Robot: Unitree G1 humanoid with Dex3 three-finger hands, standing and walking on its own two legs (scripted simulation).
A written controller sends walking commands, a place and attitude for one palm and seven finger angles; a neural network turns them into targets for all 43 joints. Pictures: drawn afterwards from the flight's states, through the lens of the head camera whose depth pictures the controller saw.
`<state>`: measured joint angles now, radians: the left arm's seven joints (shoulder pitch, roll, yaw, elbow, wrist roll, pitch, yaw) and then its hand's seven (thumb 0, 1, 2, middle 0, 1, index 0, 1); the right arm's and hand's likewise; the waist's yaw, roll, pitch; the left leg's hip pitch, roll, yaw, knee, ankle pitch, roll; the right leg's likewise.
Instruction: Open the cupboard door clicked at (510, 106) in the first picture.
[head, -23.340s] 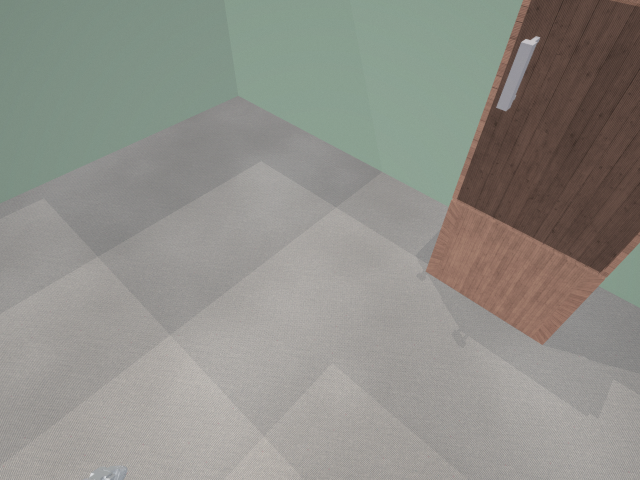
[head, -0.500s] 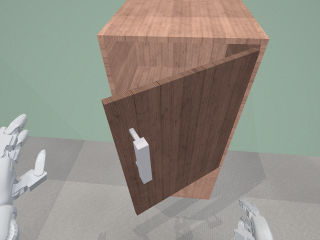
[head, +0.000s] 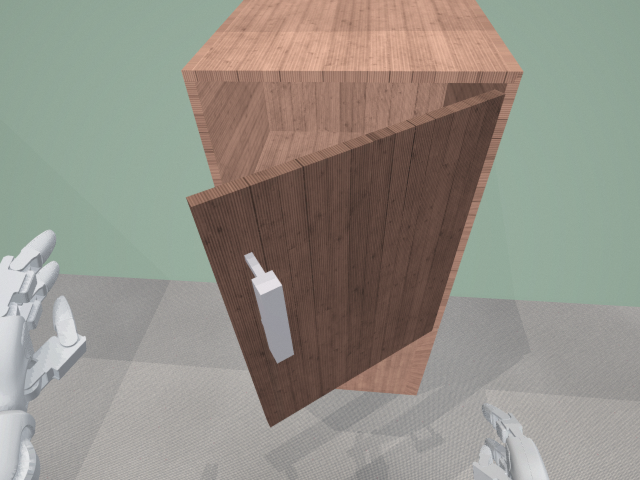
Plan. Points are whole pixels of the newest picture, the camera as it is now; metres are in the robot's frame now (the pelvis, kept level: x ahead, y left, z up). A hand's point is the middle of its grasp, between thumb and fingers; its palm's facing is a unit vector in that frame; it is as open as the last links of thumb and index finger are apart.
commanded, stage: step back with the hand held close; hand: left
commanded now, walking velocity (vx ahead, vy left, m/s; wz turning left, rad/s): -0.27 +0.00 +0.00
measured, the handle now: (267, 308) +0.30 +0.11 +0.08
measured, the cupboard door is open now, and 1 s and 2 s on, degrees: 36 36 36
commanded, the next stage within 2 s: stop stepping back and stand still in 1.00 s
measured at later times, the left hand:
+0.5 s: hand (26, 397) +0.13 +0.28 +0.15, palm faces +0.36 -0.79 -0.50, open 7.4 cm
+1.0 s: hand out of the picture +0.04 +0.32 +0.15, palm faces +0.46 -0.77 -0.44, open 7.4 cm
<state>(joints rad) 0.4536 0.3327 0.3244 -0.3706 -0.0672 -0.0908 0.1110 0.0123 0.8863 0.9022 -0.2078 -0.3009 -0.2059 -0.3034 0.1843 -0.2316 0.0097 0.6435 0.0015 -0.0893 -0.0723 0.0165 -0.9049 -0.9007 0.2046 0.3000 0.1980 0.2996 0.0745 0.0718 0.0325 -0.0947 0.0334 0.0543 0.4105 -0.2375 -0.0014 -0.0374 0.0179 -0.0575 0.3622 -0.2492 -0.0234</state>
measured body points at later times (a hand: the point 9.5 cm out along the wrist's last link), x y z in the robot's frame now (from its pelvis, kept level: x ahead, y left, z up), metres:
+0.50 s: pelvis -0.07 +0.03 -0.01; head -0.05 +0.03 +0.44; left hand +0.11 +0.32 +0.18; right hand +0.10 -0.22 -0.08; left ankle +0.00 +0.12 -0.74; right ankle -0.03 -0.10 -0.74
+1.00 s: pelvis -0.17 +0.05 -0.02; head -0.14 +0.08 +0.43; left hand +0.01 +0.36 +0.18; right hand +0.03 -0.18 -0.09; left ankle -0.09 +0.15 -0.74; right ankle -0.11 -0.09 -0.72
